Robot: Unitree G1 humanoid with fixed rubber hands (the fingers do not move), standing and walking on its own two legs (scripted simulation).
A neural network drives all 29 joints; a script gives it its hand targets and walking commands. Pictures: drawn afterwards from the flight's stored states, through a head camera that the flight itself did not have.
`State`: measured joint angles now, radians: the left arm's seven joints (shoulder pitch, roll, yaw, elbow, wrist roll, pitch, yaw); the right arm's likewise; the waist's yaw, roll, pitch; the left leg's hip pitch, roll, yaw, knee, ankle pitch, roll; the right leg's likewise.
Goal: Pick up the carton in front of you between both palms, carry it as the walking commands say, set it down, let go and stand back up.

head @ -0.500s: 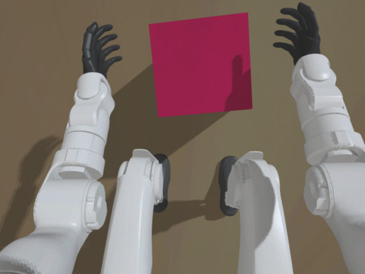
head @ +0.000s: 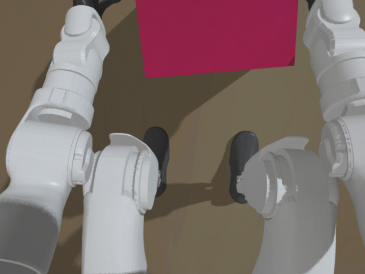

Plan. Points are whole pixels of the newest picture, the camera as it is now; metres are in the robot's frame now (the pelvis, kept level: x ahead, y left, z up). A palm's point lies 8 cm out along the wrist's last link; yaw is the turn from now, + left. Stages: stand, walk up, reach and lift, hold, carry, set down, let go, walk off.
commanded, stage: reach and lift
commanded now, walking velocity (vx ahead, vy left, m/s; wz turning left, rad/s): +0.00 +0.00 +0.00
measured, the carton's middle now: (210, 14) +0.51 -0.03 -0.24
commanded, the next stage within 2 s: none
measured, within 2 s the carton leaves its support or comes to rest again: leaves its support in 0.74 s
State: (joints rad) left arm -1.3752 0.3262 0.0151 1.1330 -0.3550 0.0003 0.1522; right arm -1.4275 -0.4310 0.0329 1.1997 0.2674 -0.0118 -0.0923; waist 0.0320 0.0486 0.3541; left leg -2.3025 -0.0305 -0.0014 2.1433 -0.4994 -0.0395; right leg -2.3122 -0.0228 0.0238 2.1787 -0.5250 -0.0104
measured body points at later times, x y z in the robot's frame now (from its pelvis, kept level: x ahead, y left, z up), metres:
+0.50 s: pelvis +0.00 +0.00 +0.01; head +0.37 -0.03 +0.27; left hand +0.54 +0.13 -0.17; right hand +0.54 -0.17 -0.18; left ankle +0.13 +0.12 -0.33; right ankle +0.12 -0.12 -0.33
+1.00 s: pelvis +0.00 +0.01 +0.03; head +0.27 -0.03 +0.39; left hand +0.52 +0.11 -0.05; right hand +0.51 -0.19 -0.05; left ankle +0.13 +0.13 -0.33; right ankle +0.12 -0.12 -0.33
